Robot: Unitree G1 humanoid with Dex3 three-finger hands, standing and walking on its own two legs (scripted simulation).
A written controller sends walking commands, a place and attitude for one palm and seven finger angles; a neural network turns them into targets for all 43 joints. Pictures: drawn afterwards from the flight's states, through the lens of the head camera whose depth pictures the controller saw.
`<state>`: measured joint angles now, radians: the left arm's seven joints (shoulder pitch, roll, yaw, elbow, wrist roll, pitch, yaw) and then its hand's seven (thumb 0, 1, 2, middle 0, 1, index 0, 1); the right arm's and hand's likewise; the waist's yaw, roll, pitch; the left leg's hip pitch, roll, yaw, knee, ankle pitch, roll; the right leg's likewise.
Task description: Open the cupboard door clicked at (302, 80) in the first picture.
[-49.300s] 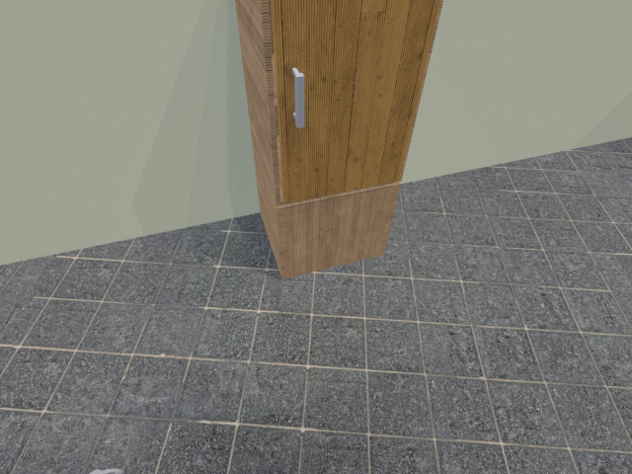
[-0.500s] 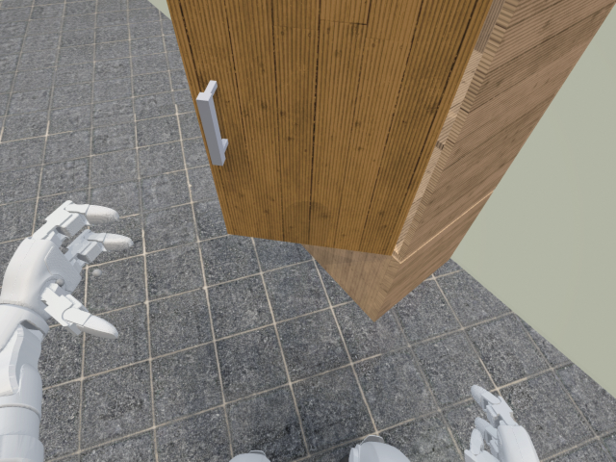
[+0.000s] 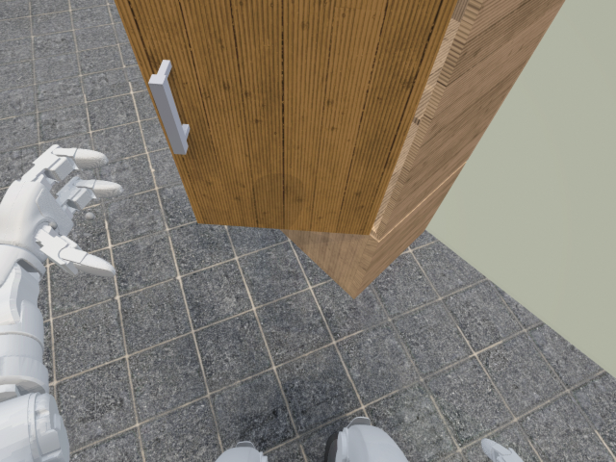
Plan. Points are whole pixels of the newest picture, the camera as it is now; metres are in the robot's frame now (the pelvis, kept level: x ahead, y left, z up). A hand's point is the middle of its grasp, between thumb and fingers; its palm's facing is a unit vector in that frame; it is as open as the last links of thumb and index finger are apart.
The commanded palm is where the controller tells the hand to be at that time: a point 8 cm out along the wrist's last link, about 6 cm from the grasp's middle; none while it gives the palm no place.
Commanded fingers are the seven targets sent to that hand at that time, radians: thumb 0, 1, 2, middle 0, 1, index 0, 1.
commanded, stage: move the hooked fingers beside the handle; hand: left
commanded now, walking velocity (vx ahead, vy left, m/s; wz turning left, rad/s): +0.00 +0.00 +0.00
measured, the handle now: (173, 109) +0.59 +0.21 +0.07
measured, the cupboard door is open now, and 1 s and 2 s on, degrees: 43 43 43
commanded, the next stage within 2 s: slide the fingers in behind the handle in 1.74 s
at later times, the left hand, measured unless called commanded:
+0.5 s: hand (108, 167) +0.47 +0.27 +0.07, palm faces -0.06 -1.00 -0.01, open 14.0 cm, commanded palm +0.46 +0.32 +0.07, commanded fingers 0.00 -0.50 0.30 -0.30 -1.20 -0.30 -1.20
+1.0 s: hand (132, 123) +0.56 +0.26 +0.06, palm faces -0.06 -1.00 -0.02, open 14.0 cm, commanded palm +0.54 +0.30 +0.06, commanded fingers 0.00 -0.50 0.30 -0.30 -1.20 -0.30 -1.20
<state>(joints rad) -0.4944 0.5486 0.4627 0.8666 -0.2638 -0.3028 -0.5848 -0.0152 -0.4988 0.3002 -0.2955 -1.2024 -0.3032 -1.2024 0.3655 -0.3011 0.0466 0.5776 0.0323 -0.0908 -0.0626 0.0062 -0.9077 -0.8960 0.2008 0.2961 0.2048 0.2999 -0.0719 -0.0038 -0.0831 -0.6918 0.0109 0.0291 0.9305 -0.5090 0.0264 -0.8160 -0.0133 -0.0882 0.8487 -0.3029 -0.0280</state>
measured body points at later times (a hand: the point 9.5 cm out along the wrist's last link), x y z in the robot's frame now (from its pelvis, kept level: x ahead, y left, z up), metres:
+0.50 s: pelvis +0.00 +0.01 -0.01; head +0.13 +0.03 +0.42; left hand +0.47 +0.32 +0.07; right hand +0.03 -0.27 -0.11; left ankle -0.04 +0.10 -0.69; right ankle +0.06 -0.11 -0.69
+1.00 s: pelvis +0.01 +0.02 -0.02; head +0.19 +0.05 +0.39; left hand +0.56 +0.32 +0.07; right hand -0.03 -0.25 -0.11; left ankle -0.04 +0.10 -0.69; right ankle +0.06 -0.11 -0.69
